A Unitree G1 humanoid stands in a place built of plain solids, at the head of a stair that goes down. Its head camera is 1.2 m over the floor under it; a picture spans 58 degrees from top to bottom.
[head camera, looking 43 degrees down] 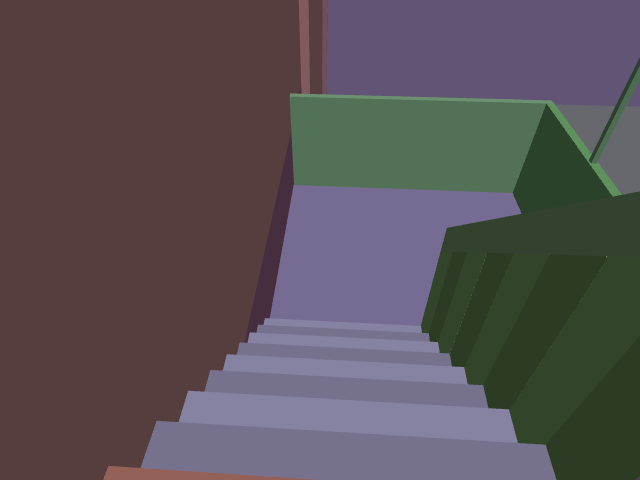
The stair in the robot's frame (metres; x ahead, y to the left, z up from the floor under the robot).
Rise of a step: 0.21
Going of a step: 0.21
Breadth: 1.25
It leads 4 degrees to the right of straight ahead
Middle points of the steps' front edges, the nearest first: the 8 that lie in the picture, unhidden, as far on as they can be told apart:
0.60 -0.09 -0.21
0.81 -0.10 -0.41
1.03 -0.11 -0.62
1.24 -0.13 -0.83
1.46 -0.14 -1.03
1.67 -0.15 -1.24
1.88 -0.17 -1.45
2.10 -0.18 -1.65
